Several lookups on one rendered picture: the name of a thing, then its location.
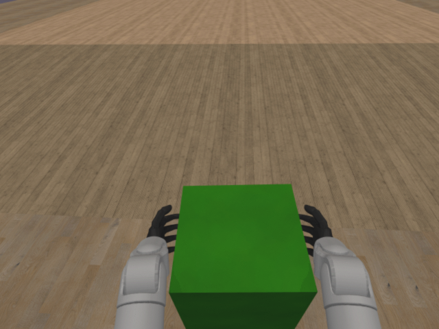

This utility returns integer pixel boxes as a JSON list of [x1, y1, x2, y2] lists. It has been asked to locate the right robot hand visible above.
[[298, 205, 333, 256]]

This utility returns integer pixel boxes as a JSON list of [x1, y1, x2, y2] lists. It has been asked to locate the left robot forearm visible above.
[[114, 236, 169, 329]]

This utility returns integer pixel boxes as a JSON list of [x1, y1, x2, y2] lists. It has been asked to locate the carton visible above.
[[169, 184, 318, 329]]

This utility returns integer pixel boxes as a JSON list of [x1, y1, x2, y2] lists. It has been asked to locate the left robot hand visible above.
[[147, 205, 179, 253]]

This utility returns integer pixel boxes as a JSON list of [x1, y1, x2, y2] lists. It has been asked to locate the right robot forearm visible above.
[[313, 236, 381, 329]]

